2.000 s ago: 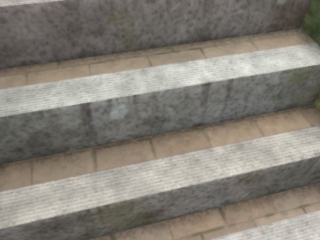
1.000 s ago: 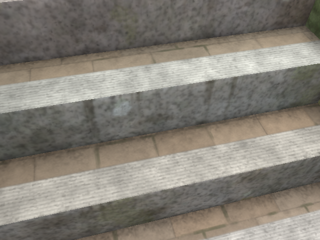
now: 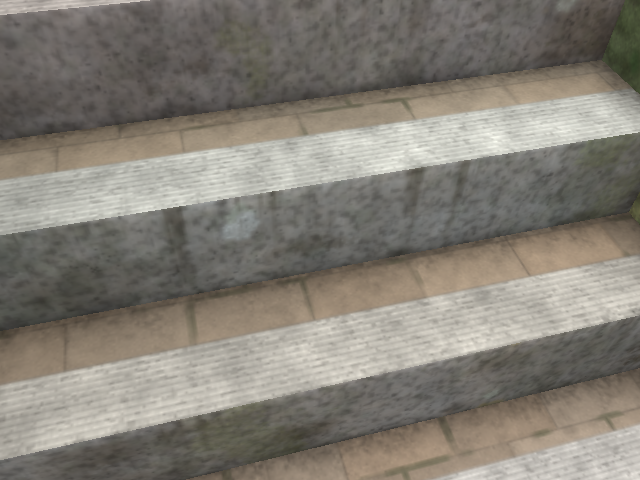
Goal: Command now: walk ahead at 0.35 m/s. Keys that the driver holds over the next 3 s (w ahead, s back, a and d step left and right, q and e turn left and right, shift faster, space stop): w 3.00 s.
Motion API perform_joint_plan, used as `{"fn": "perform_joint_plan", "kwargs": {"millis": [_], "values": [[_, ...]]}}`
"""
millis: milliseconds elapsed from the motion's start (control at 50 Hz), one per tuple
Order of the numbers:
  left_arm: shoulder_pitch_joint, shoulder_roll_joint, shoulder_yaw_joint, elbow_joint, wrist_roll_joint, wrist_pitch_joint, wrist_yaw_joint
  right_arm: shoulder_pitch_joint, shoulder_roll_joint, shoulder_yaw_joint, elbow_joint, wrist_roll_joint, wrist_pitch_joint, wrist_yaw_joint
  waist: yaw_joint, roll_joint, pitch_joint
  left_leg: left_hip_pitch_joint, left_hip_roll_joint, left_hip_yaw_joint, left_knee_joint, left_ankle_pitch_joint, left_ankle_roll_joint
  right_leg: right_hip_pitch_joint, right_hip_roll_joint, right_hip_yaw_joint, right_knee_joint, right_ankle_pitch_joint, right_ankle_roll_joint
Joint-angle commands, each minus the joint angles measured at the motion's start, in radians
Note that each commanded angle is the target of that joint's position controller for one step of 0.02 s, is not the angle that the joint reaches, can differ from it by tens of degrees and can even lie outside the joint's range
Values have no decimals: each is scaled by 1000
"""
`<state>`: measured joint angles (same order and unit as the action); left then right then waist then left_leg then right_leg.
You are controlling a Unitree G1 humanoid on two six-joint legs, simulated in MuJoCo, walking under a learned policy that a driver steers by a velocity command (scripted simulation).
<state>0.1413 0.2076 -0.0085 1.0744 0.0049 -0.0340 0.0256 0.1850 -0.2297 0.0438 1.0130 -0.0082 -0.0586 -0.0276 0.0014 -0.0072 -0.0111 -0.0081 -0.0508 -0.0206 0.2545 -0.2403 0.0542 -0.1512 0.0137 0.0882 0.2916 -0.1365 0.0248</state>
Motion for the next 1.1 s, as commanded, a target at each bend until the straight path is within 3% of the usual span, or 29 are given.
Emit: {"fn": "perform_joint_plan", "kwargs": {"millis": [20,400,1100], "values": [[-47,111,16,-54,-4,-21,6,-33,-125,-22,-47,3,-16,-2,-4,24,-11,-5,153,-98,-38,306,-9,19,-92,59,-14,222,-33],[-141,132,7,-104,-3,-36,0,-156,-147,-14,-73,4,-21,2,-1,12,-67,29,168,-96,-53,392,-25,84,-117,59,-24,321,-30],[-171,159,-5,-110,-1,-40,-10,-183,-168,-4,-59,4,-24,10,-3,12,-62,6,169,-99,-73,306,-28,88,-122,54,-52,265,-23]]}}
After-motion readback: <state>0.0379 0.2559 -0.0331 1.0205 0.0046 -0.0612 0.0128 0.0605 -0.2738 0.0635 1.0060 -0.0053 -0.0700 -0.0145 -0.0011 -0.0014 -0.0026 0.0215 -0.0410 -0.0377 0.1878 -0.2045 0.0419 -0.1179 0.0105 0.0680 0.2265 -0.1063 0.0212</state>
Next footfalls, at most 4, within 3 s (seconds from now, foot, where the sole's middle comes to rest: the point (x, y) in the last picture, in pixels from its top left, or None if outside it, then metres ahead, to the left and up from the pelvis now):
none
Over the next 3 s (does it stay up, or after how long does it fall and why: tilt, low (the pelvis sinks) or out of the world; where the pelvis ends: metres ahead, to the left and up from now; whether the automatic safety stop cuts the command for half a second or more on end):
stays up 0.00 -0.01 0.00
